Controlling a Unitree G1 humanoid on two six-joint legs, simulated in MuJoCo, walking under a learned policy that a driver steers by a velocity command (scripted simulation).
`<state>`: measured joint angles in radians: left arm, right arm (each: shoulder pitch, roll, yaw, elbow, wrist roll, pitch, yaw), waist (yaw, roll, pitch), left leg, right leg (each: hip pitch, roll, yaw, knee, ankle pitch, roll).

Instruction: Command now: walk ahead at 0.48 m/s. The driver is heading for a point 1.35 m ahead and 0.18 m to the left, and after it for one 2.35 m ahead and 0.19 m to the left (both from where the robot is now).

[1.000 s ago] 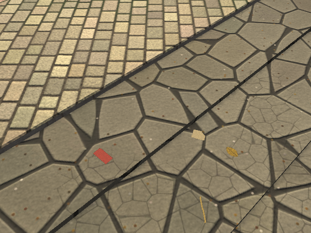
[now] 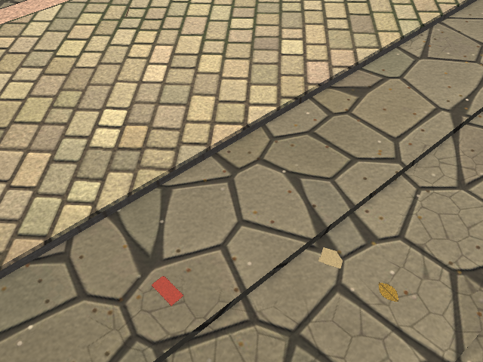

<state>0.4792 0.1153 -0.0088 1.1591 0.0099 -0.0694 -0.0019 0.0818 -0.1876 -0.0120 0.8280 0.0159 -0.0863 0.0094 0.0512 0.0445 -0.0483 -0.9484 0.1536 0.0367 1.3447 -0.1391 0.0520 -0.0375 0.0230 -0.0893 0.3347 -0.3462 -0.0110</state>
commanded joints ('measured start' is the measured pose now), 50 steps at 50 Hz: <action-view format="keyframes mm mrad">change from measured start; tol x32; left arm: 1 -63 206 29 -91 -15 -30 30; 34 -617 169 55 -366 -35 -24 -37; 40 -22 447 156 -222 -7 -31 -24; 50 -303 219 70 -228 25 -35 -5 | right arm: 1 -154 -35 10 -110 -4 -16 6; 10 393 -324 -100 37 -20 -1 26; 50 242 -98 -56 76 1 36 -37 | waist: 1 -29 -74 155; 8 -235 -222 -109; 10 -187 249 -425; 20 -9 -5 72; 35 -120 45 140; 41 71 -250 -366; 50 -108 -128 -10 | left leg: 1 194 -22 40 -360 129 -11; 8 728 -183 82 -659 -20 123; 10 1314 235 -805 -981 -353 330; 18 623 62 -212 -1227 -143 182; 34 1009 117 -63 -1175 103 139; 38 999 70 -6 -836 580 84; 41 233 -204 -156 15 -439 -31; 50 345 -49 -102 -153 -123 -50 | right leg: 1 -236 -207 102 -290 391 -149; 8 76 -243 26 270 1150 -80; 10 -525 53 139 939 -98 -9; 12 -734 -29 212 1144 -68 -40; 35 -653 -99 65 189 303 -35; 38 -260 -11 -1 131 269 -102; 41 484 -439 832 -15 234 -356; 50 -172 -253 95 -86 935 -214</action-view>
